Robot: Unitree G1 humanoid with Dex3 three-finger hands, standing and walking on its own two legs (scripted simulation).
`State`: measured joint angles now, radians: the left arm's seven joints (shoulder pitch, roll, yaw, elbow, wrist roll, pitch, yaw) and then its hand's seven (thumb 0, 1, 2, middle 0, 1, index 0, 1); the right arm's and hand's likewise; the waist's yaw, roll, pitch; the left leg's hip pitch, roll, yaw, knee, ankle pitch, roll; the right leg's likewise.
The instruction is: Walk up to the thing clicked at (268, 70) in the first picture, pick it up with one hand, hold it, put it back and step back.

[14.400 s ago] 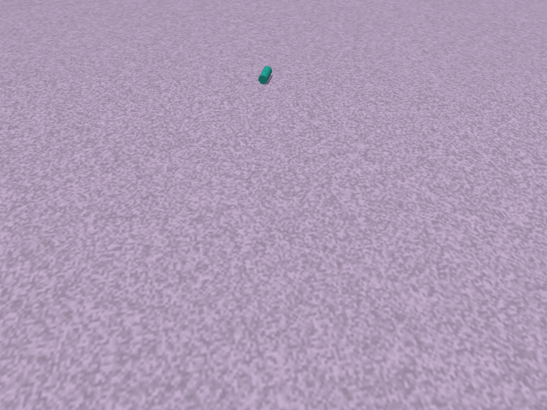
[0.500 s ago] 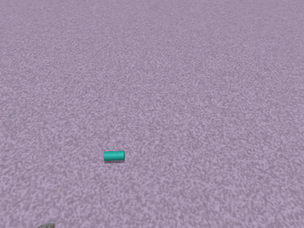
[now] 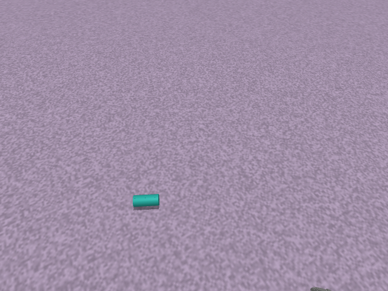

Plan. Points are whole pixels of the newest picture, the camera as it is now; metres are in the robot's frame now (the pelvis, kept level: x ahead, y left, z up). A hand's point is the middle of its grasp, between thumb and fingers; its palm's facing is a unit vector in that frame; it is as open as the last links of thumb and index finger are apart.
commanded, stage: stand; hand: left
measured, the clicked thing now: (146, 200) +0.69 +0.26 -0.75
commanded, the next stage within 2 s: walk up in 0.78 s
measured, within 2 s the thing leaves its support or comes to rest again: neither
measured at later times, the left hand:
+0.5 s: hand out of the picture +0.07 +0.24 -0.16, palm faces -0.05 -0.94 -0.34, open 7.4 cm
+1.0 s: hand out of the picture +0.06 +0.29 -0.16, palm faces +0.05 -0.93 -0.36, open 7.4 cm
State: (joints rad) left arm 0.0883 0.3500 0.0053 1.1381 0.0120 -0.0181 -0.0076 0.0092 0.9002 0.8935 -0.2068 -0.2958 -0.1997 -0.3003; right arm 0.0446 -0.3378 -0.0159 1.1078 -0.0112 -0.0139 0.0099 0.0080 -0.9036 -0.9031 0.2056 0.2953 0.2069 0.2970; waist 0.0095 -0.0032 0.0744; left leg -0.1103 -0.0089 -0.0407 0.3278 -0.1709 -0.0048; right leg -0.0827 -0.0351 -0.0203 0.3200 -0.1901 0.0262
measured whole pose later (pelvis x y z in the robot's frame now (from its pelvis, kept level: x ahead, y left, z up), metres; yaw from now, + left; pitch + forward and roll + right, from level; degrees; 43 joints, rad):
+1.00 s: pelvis +0.03 +0.01 -0.01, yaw +2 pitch -3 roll -2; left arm 0.25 0.39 0.08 1.02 0.04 -0.05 -0.04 0.01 0.90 0.89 -0.21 -0.30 -0.20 -0.30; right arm 0.22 -0.41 -0.07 1.04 -0.04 -0.02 0.06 0.01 -0.90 -0.90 0.20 0.30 0.21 0.30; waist 0.03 0.02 0.06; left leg -0.34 0.05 -0.02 0.69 -0.41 0.02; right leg -0.04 -0.03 -0.06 0.36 -0.28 0.00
